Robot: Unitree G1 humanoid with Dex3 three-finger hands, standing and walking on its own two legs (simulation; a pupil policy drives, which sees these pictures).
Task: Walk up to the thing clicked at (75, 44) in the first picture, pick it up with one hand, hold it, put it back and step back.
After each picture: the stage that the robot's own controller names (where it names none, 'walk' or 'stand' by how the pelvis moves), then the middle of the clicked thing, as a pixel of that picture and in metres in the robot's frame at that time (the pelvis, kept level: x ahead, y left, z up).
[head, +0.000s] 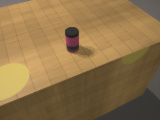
stand; (72, 40) +0.63 +0.09 -0.03
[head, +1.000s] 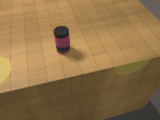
rise first; (62, 40) +0.57 +0.15 +0.00
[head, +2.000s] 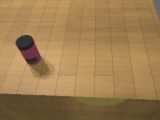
rise first; (29, 50) +0.47 +0.28 +0.00
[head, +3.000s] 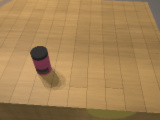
stand; (41, 61) +0.46 +0.20 -0.02
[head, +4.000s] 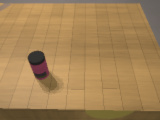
stand; (39, 65) +0.46 +0.21 -0.03
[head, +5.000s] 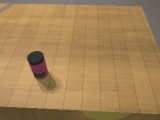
stand; (38, 65) +0.47 +0.22 -0.03
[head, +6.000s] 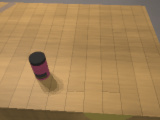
stand; (39, 66) +0.46 +0.22 -0.03
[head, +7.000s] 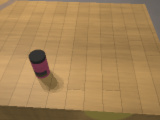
rise first; (39, 64) +0.46 +0.21 -0.03
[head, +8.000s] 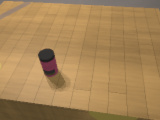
rise first; (48, 63) +0.47 +0.21 -0.03
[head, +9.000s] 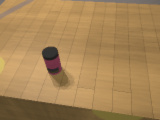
go down; (52, 61) +0.48 +0.20 -0.03
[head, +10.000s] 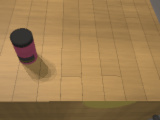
go down; (25, 47) +0.46 +0.19 +0.02
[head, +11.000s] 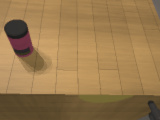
close in; (20, 39) +0.48 +0.19 +0.04
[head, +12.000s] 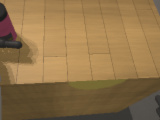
close; (0, 24) +0.51 +0.20 +0.07
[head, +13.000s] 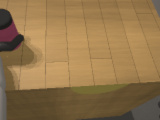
lift; (5, 31) +0.49 +0.20 +0.07
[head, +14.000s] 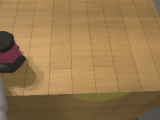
lift; (7, 52) +0.43 +0.21 +0.06
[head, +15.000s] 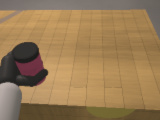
lift; (30, 65) +0.32 +0.17 +0.17
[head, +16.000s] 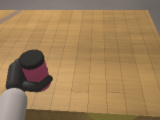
hold; (36, 71) +0.33 +0.16 +0.13
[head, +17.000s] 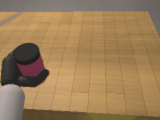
hold; (31, 65) +0.32 +0.17 +0.16
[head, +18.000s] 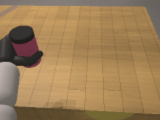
crouch; (26, 47) +0.39 +0.19 +0.16
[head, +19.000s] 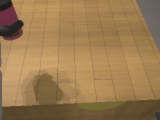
lower; (6, 18) +0.50 +0.21 +0.16
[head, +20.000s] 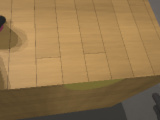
lower; out of the picture +0.54 +0.21 +0.07
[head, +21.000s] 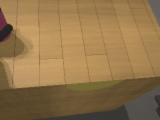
lower; out of the picture +0.52 +0.21 +0.07
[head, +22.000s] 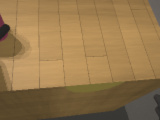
lower; out of the picture +0.52 +0.21 +0.07
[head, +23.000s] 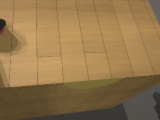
lower; out of the picture +0.53 +0.22 +0.07
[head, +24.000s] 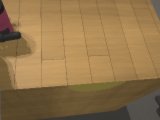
open; out of the picture +0.52 +0.20 +0.07
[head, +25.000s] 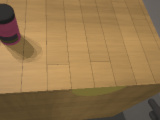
sink last; (6, 26) +0.52 +0.19 +0.05
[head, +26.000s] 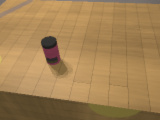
sink last; (51, 51) +0.53 +0.20 +0.02
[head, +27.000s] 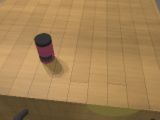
stand; (45, 49) +0.51 +0.19 +0.02
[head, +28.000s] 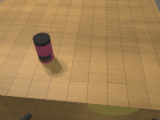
stand; (44, 48) +0.51 +0.20 +0.03
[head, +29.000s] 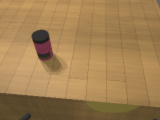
stand; (43, 45) +0.52 +0.20 +0.03
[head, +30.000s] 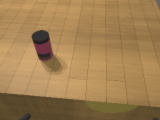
stand; (43, 46) +0.52 +0.20 +0.03
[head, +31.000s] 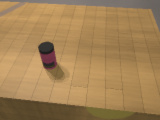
stand; (48, 56) +0.52 +0.20 -0.02
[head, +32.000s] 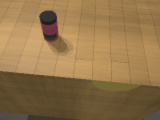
walk; (49, 27) +0.58 +0.16 +0.00
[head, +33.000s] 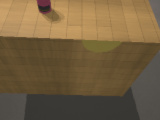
walk; out of the picture +0.76 +0.24 -0.01
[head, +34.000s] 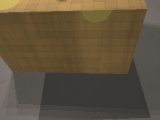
stand; out of the picture +1.08 +0.29 -0.02
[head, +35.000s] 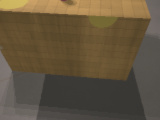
stand; out of the picture +1.11 +0.20 -0.02
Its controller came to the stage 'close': yes
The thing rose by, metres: 0.21
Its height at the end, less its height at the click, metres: +0.00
